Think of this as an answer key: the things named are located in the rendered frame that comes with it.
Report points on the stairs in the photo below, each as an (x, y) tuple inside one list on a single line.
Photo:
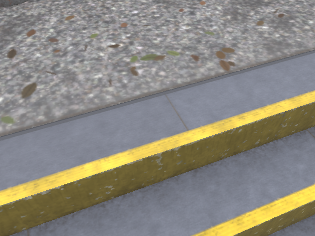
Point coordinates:
[(257, 179)]

